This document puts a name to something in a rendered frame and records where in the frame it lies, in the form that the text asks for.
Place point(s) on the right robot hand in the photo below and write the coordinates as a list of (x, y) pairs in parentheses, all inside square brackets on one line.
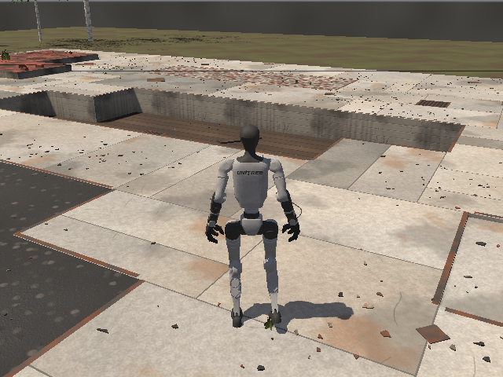
[(293, 229)]

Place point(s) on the robot right forearm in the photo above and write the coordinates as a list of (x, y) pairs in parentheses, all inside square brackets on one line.
[(289, 210)]

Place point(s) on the robot left upper arm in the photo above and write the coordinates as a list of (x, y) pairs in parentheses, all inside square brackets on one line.
[(221, 181)]

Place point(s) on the robot left forearm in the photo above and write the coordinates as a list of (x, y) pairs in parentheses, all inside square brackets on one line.
[(214, 212)]

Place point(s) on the robot right upper arm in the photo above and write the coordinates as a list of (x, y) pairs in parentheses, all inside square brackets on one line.
[(275, 166)]

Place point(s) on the left robot hand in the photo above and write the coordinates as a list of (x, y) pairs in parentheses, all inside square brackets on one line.
[(211, 231)]

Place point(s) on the robot right shin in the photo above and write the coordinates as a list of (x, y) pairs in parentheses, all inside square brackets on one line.
[(272, 285)]

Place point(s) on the robot head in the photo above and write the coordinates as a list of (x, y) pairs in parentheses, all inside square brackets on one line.
[(249, 135)]

